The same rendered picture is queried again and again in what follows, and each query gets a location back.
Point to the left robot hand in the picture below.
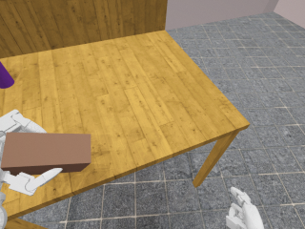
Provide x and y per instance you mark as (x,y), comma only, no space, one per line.
(14,122)

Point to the table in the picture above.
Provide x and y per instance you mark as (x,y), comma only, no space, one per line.
(107,68)

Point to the right robot hand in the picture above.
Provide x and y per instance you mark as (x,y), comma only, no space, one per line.
(246,217)

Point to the sponge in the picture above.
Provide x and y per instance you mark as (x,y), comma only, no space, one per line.
(36,153)

